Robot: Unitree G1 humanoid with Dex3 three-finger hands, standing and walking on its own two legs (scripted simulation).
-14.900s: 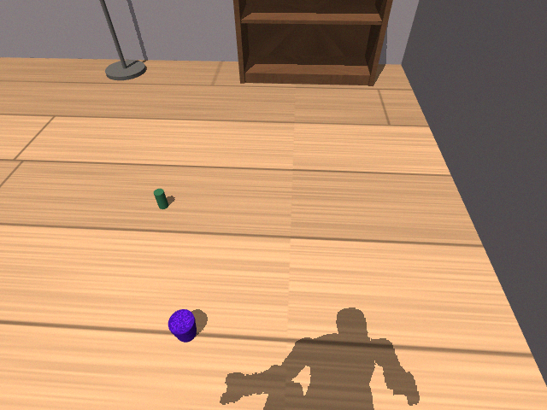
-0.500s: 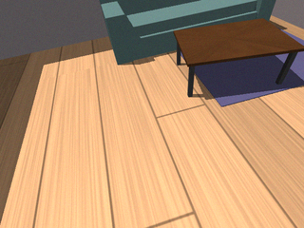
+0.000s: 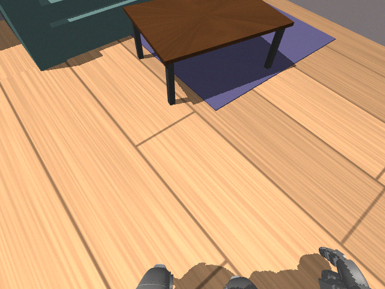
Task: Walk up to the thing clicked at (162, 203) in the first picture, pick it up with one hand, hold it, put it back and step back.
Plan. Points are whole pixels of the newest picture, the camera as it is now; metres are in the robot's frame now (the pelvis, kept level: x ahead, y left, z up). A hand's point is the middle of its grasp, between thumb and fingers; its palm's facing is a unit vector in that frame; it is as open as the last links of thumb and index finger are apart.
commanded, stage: walk up
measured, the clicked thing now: out of the picture -0.21 -1.49 -0.70
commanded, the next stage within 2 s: none
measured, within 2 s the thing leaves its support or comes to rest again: neither
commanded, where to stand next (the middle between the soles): +0.04 -0.02 m, yaw -110 degrees
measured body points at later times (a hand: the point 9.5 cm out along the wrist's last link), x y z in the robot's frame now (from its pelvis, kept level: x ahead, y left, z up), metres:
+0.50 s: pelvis -0.02 +0.08 +0.00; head +0.00 +0.05 +0.45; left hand +0.21 +0.33 -0.09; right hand -0.09 -0.27 -0.11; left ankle +0.09 +0.13 -0.71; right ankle -0.09 -0.04 -0.71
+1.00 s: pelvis +0.01 +0.08 +0.03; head +0.04 +0.06 +0.48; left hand +0.34 +0.14 -0.08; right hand -0.27 -0.12 -0.06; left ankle +0.08 +0.14 -0.71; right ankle -0.10 -0.04 -0.67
